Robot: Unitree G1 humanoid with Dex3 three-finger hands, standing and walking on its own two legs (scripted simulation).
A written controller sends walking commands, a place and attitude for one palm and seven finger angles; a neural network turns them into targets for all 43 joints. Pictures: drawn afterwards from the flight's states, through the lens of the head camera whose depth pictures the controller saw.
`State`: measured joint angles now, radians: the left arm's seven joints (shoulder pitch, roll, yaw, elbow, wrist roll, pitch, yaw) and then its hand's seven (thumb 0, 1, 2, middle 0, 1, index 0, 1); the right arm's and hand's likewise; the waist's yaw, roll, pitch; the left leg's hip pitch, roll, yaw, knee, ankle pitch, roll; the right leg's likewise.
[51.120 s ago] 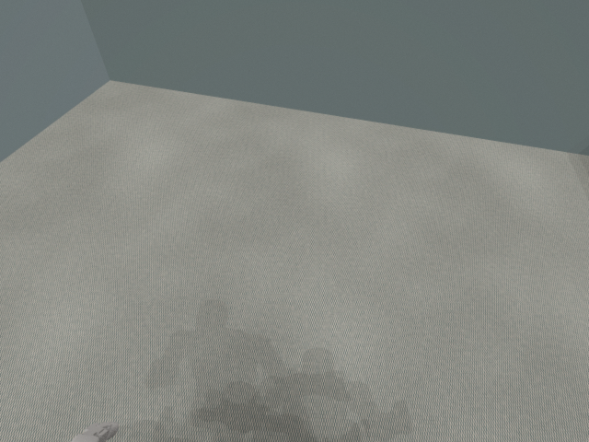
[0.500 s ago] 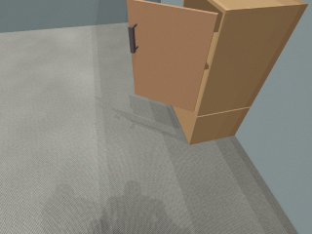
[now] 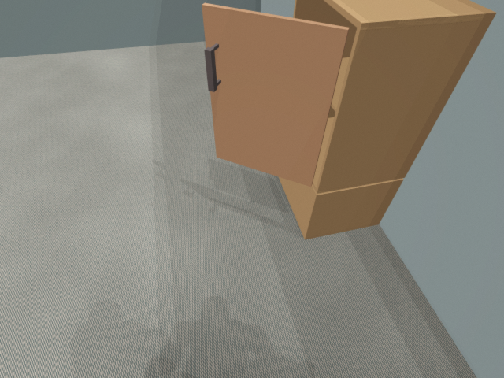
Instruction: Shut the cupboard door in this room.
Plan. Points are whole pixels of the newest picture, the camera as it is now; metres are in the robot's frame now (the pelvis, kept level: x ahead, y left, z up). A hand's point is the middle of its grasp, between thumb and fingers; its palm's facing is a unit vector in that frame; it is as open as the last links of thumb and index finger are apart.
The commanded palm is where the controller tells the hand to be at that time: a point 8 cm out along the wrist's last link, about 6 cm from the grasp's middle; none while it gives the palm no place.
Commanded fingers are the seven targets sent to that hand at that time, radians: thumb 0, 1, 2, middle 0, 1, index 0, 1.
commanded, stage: walk to a spot facing it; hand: left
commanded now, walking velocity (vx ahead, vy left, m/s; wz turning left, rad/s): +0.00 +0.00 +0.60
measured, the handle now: (214, 67) +0.99 +0.17 +0.01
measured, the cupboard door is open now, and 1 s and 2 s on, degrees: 53 53 53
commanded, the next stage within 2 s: turn to face it in 1.52 s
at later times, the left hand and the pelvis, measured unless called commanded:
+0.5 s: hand out of the picture -0.01 +0.25 -0.19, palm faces +0.28 -0.93 -0.24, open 7.3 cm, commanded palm none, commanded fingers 0.00 0.90 0.90 -0.20 -0.30 -0.20 -0.30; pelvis -0.02 +0.03 -0.02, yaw +16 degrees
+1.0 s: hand out of the picture -0.08 +0.18 -0.16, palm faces +0.62 -0.75 -0.26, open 7.4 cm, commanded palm none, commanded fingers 0.00 0.90 0.90 -0.20 -0.30 -0.20 -0.30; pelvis +0.03 +0.01 -0.01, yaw +38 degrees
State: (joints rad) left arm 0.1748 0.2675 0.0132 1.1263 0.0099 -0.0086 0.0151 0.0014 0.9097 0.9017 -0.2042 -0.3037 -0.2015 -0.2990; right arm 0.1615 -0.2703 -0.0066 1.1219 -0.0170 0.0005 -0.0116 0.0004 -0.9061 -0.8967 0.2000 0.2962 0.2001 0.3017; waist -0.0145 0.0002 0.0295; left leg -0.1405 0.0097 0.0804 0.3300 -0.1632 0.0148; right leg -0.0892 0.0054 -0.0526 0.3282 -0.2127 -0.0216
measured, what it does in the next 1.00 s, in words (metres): steps on the spot, turning left: right foot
